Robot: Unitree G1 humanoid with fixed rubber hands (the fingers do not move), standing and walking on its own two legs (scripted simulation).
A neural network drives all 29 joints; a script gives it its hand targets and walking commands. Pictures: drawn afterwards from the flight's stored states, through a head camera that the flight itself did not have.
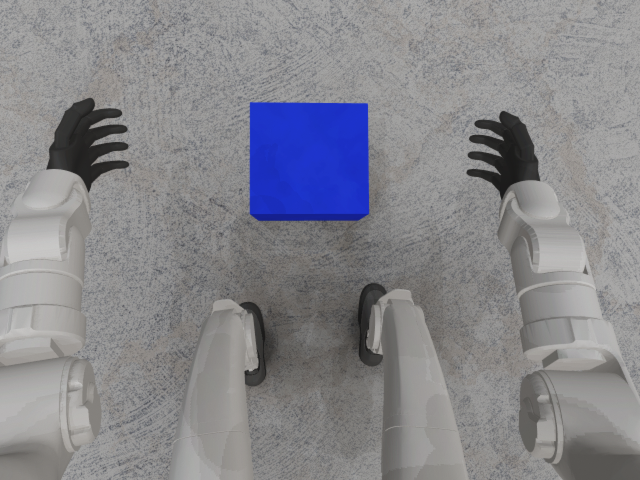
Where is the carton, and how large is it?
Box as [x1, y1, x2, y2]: [250, 102, 368, 220]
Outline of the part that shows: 250,102 250,214 258,220 357,220 368,213 367,103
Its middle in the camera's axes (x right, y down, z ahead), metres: -0.02 -0.17 +0.93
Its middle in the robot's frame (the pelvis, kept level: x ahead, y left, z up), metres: +0.54 +0.00 -0.58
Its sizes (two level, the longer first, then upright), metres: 0.257 0.243 0.167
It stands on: the floor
